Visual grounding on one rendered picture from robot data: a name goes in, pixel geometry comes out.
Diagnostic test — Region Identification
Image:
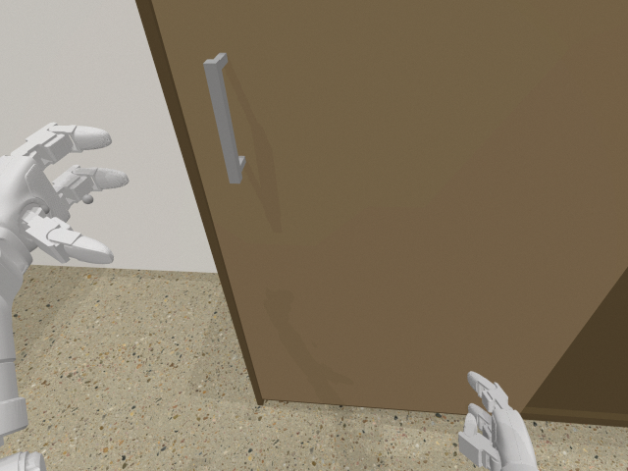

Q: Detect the right robot hand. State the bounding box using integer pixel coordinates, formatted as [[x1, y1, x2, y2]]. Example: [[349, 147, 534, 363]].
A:
[[458, 371, 538, 471]]

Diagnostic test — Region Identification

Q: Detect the robot left upper arm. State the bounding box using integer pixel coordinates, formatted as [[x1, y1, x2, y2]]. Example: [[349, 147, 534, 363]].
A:
[[0, 451, 46, 471]]

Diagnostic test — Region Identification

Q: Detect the wardrobe door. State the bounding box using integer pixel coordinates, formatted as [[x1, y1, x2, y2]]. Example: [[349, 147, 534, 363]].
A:
[[526, 267, 628, 414], [151, 0, 628, 416]]

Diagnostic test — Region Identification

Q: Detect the left robot hand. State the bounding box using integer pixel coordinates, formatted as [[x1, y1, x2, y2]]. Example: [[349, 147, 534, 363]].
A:
[[0, 123, 129, 264]]

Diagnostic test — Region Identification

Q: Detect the robot left forearm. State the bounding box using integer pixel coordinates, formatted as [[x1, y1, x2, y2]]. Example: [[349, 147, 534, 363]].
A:
[[0, 226, 33, 446]]

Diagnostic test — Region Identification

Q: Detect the handle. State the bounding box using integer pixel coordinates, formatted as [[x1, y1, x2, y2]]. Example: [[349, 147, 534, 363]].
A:
[[203, 53, 246, 183]]

